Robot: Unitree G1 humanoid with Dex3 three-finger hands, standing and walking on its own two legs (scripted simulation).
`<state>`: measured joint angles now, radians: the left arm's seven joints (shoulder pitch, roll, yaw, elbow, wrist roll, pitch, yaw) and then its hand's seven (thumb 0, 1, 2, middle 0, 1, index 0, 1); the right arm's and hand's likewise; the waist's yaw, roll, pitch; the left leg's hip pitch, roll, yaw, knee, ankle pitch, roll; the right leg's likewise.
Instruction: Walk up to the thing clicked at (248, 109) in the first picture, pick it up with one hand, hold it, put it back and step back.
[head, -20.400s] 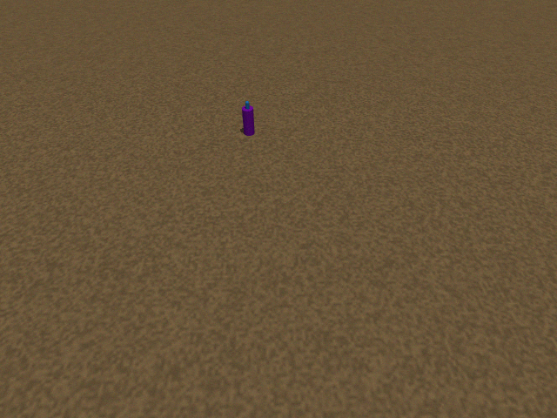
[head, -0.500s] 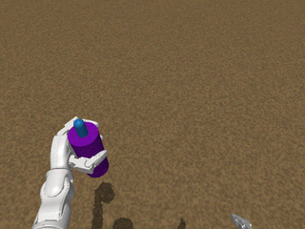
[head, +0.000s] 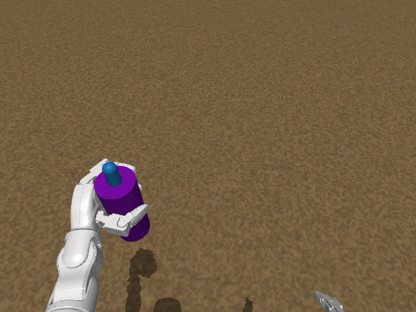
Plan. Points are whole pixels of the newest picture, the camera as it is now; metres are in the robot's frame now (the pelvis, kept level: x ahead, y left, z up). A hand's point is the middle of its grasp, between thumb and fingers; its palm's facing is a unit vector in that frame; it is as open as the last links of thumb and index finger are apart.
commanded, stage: hold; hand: left
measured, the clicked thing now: (123, 201) +0.33 +0.17 +0.06
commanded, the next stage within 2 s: crouch in 0.60 s
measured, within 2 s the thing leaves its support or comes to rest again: neither
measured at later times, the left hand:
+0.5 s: hand (120, 201) +0.32 +0.17 +0.07, palm faces +0.11 -0.99 +0.00, open 9.5 cm
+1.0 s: hand (123, 211) +0.32 +0.17 +0.02, palm faces +0.15 -0.99 +0.02, open 9.5 cm
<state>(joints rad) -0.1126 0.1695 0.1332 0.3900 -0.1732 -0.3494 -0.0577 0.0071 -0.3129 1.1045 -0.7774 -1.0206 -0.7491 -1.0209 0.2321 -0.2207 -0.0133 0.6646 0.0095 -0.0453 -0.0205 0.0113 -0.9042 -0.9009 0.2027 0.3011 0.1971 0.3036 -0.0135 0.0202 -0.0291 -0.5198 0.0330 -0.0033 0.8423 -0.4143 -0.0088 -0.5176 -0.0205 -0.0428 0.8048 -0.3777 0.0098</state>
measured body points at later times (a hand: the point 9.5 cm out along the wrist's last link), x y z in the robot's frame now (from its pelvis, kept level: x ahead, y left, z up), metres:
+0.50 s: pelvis +0.00 +0.00 +0.00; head +0.03 +0.01 +0.45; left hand +0.31 +0.22 +0.07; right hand +0.13 -0.24 -0.10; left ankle +0.01 +0.12 -0.70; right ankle +0.02 -0.13 -0.70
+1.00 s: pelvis -0.01 +0.00 -0.01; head +0.05 +0.01 +0.43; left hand +0.31 +0.23 +0.02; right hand +0.13 -0.24 -0.12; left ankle +0.01 +0.12 -0.70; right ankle +0.02 -0.13 -0.70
